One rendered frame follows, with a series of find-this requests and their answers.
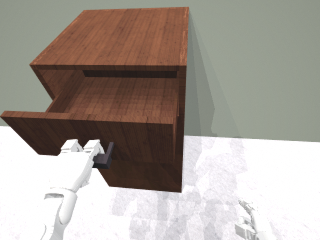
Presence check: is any handle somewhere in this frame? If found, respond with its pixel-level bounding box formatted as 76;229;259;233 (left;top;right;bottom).
92;142;115;169

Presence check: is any left robot hand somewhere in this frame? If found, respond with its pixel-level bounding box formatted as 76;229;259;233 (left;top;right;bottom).
48;139;105;193

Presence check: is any drawer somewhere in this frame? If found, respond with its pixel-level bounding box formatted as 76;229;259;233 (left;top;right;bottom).
0;70;179;164

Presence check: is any right robot hand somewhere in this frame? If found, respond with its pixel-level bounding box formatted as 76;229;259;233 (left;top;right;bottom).
235;198;274;240

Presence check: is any cabinet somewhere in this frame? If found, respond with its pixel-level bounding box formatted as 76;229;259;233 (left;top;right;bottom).
29;7;189;193

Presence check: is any robot left forearm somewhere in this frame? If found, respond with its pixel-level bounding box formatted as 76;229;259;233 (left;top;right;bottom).
19;187;78;240

